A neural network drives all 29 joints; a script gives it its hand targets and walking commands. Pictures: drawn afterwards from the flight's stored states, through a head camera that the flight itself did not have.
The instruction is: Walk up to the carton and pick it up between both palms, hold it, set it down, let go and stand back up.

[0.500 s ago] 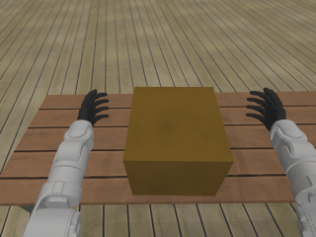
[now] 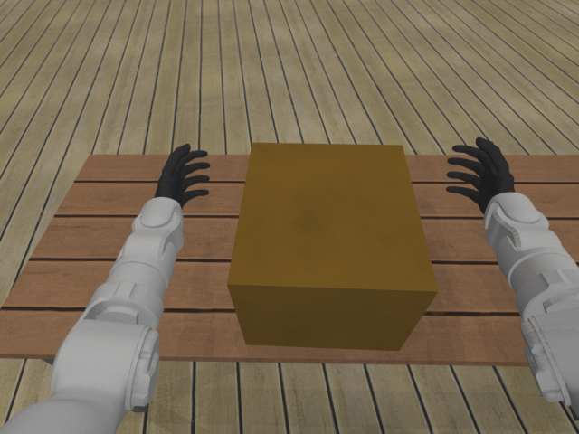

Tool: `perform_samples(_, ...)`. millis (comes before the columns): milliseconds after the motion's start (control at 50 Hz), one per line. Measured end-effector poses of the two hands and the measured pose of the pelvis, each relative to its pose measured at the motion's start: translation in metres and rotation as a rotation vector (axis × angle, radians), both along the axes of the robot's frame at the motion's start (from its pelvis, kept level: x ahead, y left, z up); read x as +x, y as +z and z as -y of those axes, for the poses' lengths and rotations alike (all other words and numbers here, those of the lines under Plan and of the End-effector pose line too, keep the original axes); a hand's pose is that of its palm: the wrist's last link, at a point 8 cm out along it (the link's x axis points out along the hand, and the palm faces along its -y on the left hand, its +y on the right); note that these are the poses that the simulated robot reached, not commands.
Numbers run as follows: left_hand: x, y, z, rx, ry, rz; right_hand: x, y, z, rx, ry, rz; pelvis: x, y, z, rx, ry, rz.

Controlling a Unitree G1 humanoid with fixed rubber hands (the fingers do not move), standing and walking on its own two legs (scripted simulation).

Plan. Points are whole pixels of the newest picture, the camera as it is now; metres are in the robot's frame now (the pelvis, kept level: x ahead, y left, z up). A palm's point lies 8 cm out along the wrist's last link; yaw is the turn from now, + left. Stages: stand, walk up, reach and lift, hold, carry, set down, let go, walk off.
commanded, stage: reach and lift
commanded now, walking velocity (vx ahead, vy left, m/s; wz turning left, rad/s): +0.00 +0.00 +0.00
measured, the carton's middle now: (324, 244) +0.42 +0.02 -0.02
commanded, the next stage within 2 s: none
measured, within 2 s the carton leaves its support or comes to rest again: neither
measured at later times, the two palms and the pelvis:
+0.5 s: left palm (191, 232) +0.40 +0.23 +0.02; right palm (473, 232) +0.43 -0.21 +0.04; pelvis -0.02 -0.01 -0.03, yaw +0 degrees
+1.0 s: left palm (216, 234) +0.40 +0.19 +0.02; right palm (440, 232) +0.43 -0.16 +0.03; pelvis -0.03 +0.00 -0.03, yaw +1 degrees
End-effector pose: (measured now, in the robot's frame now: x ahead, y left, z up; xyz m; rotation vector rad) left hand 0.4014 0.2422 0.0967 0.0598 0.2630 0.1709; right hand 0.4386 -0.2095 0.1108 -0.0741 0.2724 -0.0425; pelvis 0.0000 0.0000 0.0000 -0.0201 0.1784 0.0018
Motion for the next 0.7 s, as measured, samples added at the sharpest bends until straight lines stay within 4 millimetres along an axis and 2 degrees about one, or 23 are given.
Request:
perform_samples(100, -0.011, -0.036, 0.001, -0.013, 0.023, -0.019, -0.008, -0.037, -0.008, 0.008, 0.002, -0.021, -0.002, -0.005, 0.000, -0.003, 0.002, -0.063)
perform_samples(180, -0.013, -0.051, 0.002, -0.012, 0.043, -0.017, -0.007, -0.052, -0.011, 0.014, -0.001, -0.018, -0.006, -0.012, 0.000, -0.005, 0.001, -0.124)
perform_samples(400, -0.005, -0.069, 0.008, 0.009, 0.019, 0.011, -0.007, -0.068, 0.001, -0.003, -0.035, 0.018, -0.019, -0.031, 0.005, 0.004, -0.003, -0.223)
perform_samples(540, -0.005, -0.074, 0.015, 0.000, 0.008, 0.017, -0.011, -0.076, -0.005, 0.011, -0.017, 0.025, -0.025, -0.036, 0.006, 0.008, -0.005, -0.245)
perform_samples(700, -0.005, -0.072, 0.024, -0.004, 0.005, 0.029, -0.010, -0.073, -0.017, 0.019, -0.008, 0.034, -0.029, -0.038, 0.006, 0.009, -0.001, -0.250)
